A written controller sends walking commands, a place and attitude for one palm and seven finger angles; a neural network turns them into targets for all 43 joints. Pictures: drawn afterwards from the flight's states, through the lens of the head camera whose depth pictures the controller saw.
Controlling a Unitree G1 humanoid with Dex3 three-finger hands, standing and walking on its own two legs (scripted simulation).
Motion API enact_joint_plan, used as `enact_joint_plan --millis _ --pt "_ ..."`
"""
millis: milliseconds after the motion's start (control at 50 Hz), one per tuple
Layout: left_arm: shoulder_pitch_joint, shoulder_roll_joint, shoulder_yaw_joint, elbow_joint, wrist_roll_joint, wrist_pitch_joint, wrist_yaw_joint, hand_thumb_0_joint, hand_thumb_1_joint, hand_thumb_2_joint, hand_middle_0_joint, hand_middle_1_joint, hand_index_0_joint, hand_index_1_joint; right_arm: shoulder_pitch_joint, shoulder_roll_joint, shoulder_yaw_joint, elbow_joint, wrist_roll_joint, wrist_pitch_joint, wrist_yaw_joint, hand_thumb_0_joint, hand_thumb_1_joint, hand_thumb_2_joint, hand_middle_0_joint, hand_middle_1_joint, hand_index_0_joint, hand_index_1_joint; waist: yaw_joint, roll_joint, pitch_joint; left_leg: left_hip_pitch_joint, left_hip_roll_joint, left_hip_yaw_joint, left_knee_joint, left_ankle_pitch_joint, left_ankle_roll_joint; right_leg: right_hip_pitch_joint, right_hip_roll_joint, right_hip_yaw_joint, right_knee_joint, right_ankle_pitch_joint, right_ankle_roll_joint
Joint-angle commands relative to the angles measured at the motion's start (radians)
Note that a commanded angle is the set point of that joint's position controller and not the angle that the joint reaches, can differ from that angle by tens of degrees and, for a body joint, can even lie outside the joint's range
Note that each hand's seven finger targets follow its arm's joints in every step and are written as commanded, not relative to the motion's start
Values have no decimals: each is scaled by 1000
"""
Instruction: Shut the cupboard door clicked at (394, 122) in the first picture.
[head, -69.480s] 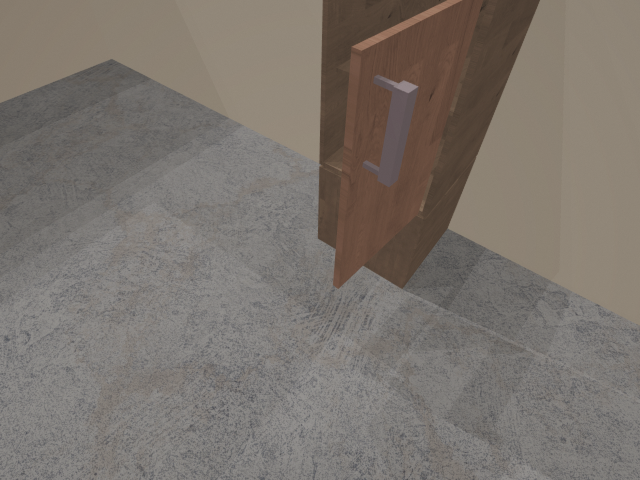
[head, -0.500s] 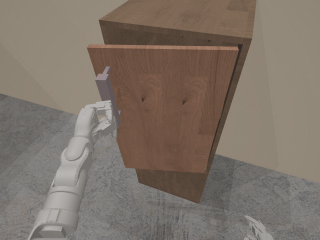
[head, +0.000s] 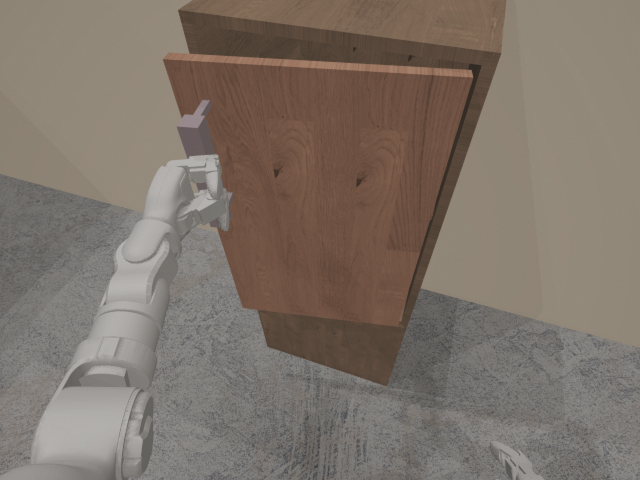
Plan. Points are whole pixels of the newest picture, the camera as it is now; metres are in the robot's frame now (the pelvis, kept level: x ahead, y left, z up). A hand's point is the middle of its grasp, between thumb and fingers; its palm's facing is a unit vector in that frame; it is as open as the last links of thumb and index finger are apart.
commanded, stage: push the door shut along its arc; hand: left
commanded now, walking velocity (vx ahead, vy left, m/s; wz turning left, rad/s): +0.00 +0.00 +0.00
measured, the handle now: (213, 167) +0.50 +0.16 +0.12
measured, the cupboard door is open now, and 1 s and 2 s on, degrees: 11 0 0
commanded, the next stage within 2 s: pull the fist back off the door in 0.70 s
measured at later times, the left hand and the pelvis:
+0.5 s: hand (244, 174) +0.48 +0.11 +0.13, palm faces -0.26 -0.97 -0.01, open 3.1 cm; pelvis +0.00 +0.02 -0.01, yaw -1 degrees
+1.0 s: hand (259, 167) +0.50 +0.09 +0.13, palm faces +0.05 -1.00 +0.03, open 3.2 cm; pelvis -0.02 +0.01 -0.02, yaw +2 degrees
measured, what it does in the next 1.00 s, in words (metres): stands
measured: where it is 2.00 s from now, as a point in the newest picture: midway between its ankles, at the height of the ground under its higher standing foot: outside the picture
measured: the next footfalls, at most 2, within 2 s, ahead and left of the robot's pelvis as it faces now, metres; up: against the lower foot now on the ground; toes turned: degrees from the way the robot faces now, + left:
none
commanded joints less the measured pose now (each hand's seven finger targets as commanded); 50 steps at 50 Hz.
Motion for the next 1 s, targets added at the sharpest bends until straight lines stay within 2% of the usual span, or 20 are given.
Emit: enact_joint_plan --millis 0,60,100,160,200,240,300,400,520,560,660,700,780,800,840,860,880,900,940,980 --pt "-572 167 30 -129 4 -97 -15 0 900 900 -1300 -1500 -1300 -1500 13 -130 -61 -105 -4 -49 -8 0 -900 -900 200 300 200 300 -43 -44 -309 82 16 6 -52 156 20 77 -33 30 -72 201 17" --pt "-611 165 22 -85 3 -110 -42 0 900 900 -1300 -1500 -1300 -1500 35 -136 -63 -96 -4 -50 -5 0 -900 -900 200 300 200 300 -51 -24 -362 88 17 6 -41 182 17 79 -31 30 -54 238 14" --pt "-630 170 23 -36 -1 -117 -58 0 900 900 -1300 -1500 -1300 -1500 52 -142 -64 -90 -5 -46 -6 0 -900 -900 200 300 200 300 -57 -43 -358 79 19 1 -38 187 17 71 -27 23 -47 240 13" --pt "-710 163 14 0 -4 -135 -71 0 900 900 -1300 -1500 -1300 -1500 69 -144 -63 -77 -8 -51 -3 0 -900 -900 200 300 200 300 -73 -7 -329 74 20 -2 -35 173 15 20 -24 21 -43 221 12" --pt "-707 212 52 19 0 -150 -72 0 900 900 -1300 -1500 -1300 -1500 84 -153 -67 -73 -10 -50 -4 0 -900 -900 200 300 200 300 -64 0 -349 81 22 -5 -28 196 14 21 -23 20 -34 230 8" --pt "-736 187 35 36 -1 -158 -79 0 900 900 -1300 -1500 -1300 -1500 96 -152 -67 -69 -12 -53 0 0 -900 -900 200 300 200 300 -77 -6 -358 90 26 -8 -23 211 11 -1 -20 17 -27 241 10" --pt "-759 219 58 66 3 -172 -84 0 900 900 -1300 -1500 -1300 -1500 121 -161 -70 -64 -17 -50 1 0 -900 -900 200 300 200 300 -77 -23 -376 81 27 -11 -18 225 11 3 -17 14 -16 247 8" --pt "-854 189 17 124 15 -176 -100 0 900 900 -1300 -1500 -1300 -1500 149 -168 -74 -42 -18 -50 3 0 -900 -900 200 300 200 300 -115 1 -349 87 33 -22 -4 220 8 -88 -11 5 -9 212 8" --pt "-933 199 24 160 20 -174 -118 0 900 900 -1300 -1500 -1300 -1500 180 -177 -79 -25 -29 -53 8 0 -900 -900 200 300 200 300 -129 27 -437 122 37 -36 26 268 2 -121 -9 3 15 232 7" --pt "-980 150 -23 167 21 -175 -128 0 900 900 -1300 -1500 -1300 -1500 187 -175 -79 -15 -28 -53 9 0 -900 -900 200 300 200 300 -152 18 -415 127 39 -44 30 259 2 -162 -7 -3 13 215 10" --pt "-1077 116 -68 230 21 -151 -123 0 900 900 -1300 -1500 -1300 -1500 195 -185 -76 15 -27 -61 3 0 -900 -900 200 300 200 300 -197 11 -319 68 41 -56 26 111 8 -263 -5 -5 -3 85 12" --pt "-1116 59 -107 214 13 -154 -123 0 900 900 -1300 -1500 -1300 -1500 194 -185 -74 25 -27 -73 0 0 -900 -900 200 300 200 300 -211 48 -330 96 42 -66 28 94 8 -303 -7 -13 5 66 9" --pt "-1158 33 -136 219 10 -146 -125 0 900 900 -1300 -1500 -1300 -1500 191 -192 -72 49 -30 -94 -3 0 -900 -900 200 300 200 300 -224 65 -366 110 47 -84 34 44 4 -349 -9 -18 20 28 9" --pt "-1213 35 67 182 -82 -135 84 0 900 900 -1300 -1500 -1300 -1500 176 -151 -73 39 -32 -103 -2 0 -900 -900 200 300 200 300 -157 88 -375 39 45 -107 18 3 -19 -304 -7 -17 10 37 15" --pt "-1126 -75 6 203 -40 -123 253 0 900 900 -1300 -1500 -1300 -1500 175 -144 -70 31 -46 -112 29 0 -900 -900 200 300 200 300 -172 57 -398 30 50 -115 6 -69 -27 -300 -4 -30 23 10 27" --pt "-1105 -52 20 220 -12 -125 299 0 900 900 -1300 -1500 -1300 -1500 186 -150 -74 39 -56 -109 39 0 -900 -900 200 300 200 300 -178 -13 -396 0 48 -111 14 -71 -21 -286 -5 -31 23 8 31" --pt "-1103 -15 20 236 33 -134 332 0 900 900 -1300 -1500 -1300 -1500 202 -154 -75 42 -64 -101 49 0 -900 -900 200 300 200 300 -184 -25 -390 -29 41 -95 20 -60 -15 -273 -8 -27 22 4 33" --pt "-1093 35 31 253 81 -147 353 0 900 900 -1300 -1500 -1300 -1500 222 -162 -76 43 -72 -94 56 0 -900 -900 200 300 200 300 -186 -42 -394 -55 30 -80 34 -34 -6 -260 -9 -25 26 6 33" --pt "-1115 93 -8 247 191 -186 359 0 900 900 -1300 -1500 -1300 -1500 234 -163 -77 34 -81 -81 74 0 -900 -900 200 300 200 300 -191 3 -425 -57 26 -67 56 -8 2 -273 -18 -9 36 6 29" --pt "-1122 90 -50 258 244 -214 342 0 900 900 -1300 -1500 -1300 -1500 229 -160 -78 25 -83 -72 84 0 -900 -900 200 300 200 300 -197 67 -415 -41 25 -61 66 -4 2 -301 -20 -2 39 7 22"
